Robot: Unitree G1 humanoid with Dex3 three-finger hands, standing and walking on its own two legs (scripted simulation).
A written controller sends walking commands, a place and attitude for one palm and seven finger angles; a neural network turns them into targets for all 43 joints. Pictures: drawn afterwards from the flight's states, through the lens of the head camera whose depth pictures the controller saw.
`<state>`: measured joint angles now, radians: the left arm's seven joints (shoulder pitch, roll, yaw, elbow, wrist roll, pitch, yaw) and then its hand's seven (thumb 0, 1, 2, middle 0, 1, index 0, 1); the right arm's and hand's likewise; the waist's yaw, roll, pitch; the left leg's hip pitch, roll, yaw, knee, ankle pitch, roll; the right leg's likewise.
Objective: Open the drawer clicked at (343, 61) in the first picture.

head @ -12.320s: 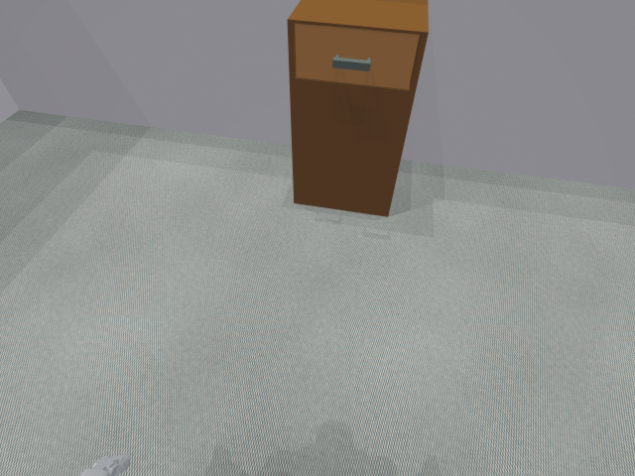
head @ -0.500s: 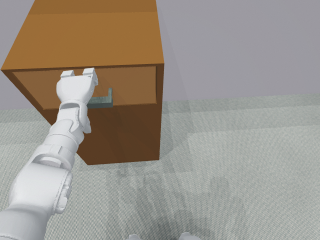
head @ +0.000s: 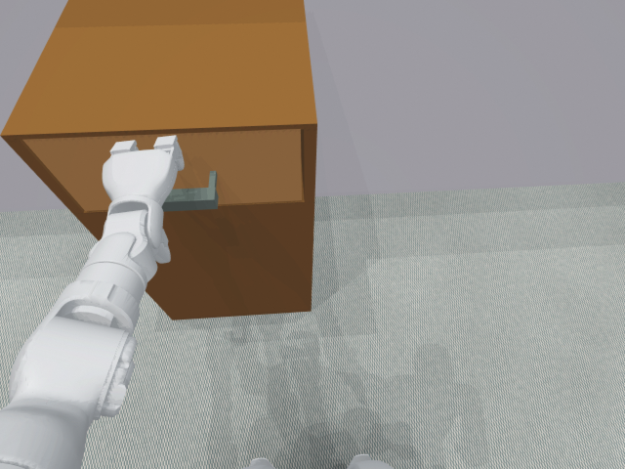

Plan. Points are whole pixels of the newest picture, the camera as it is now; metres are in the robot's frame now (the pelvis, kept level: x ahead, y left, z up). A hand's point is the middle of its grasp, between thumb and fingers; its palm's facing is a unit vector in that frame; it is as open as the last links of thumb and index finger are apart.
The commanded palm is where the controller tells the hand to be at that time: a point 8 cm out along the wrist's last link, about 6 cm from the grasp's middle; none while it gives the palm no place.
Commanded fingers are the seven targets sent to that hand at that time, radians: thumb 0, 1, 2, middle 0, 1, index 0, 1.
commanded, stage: move the hooked fingers above the handle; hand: left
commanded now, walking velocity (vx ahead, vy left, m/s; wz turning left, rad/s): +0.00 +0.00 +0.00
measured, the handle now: (179, 189) +0.54 +0.19 -0.03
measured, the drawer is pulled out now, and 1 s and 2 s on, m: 0.00 0.00 0.00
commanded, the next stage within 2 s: none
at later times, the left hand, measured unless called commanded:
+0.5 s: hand (156, 210) +0.47 +0.20 +0.01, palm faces -0.15 -0.05 -0.99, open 13.8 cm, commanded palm +0.47 +0.19 +0.08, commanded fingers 0.00 -0.50 0.30 -0.30 -1.20 -0.30 -1.20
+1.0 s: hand (147, 209) +0.47 +0.21 +0.02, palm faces -0.16 -0.02 -0.99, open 13.8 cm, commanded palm +0.47 +0.19 +0.08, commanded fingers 0.00 -0.50 0.30 -0.30 -1.20 -0.30 -1.20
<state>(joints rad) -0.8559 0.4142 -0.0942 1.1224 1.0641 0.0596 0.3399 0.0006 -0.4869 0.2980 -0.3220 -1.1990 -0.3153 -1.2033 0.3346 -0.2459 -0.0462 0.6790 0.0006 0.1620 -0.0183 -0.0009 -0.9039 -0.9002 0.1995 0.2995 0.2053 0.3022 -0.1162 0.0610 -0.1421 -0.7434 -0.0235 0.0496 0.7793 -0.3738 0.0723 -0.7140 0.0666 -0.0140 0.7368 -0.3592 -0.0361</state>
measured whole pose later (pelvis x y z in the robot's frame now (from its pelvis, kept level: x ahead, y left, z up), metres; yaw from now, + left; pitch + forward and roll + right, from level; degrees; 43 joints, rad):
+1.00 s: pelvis +0.00 +0.00 +0.00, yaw +0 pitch +18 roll -2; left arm -0.83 0.45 -0.13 1.10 1.04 0.02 0.25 0.00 -0.49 0.30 -0.34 -1.21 -0.32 -1.21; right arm 0.36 -0.23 -0.03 0.67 0.01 0.15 -0.05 0.00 -0.90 -0.90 0.20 0.30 0.21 0.30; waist -0.12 0.05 -0.13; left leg -0.71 -0.03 0.04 0.75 -0.36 0.07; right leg -0.68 0.07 -0.02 0.70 -0.34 -0.03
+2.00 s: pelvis +0.00 +0.00 -0.01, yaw +0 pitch +21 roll -2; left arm -0.94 0.39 -0.10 1.17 1.08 0.11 0.39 0.00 -0.49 0.30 -0.37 -1.24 -0.37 -1.28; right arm 0.31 -0.24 -0.01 0.69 0.01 0.18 -0.02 0.00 -0.90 -0.90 0.20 0.30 0.21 0.30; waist -0.14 0.07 -0.16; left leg -0.80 -0.02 0.05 0.82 -0.39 0.08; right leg -0.76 0.07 -0.02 0.77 -0.37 -0.03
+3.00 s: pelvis -0.02 +0.00 -0.03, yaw +0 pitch +24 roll -3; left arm -0.87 0.47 -0.06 1.11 1.11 -0.09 0.41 0.00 -0.49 0.30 -0.29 -1.21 -0.31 -1.20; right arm 0.37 -0.25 -0.05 0.70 -0.02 0.11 -0.03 0.00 -0.90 -0.90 0.20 0.30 0.21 0.30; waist -0.13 0.06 -0.17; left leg -0.98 -0.02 0.03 0.98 -0.43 0.07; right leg -0.93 0.07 -0.05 0.92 -0.41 -0.04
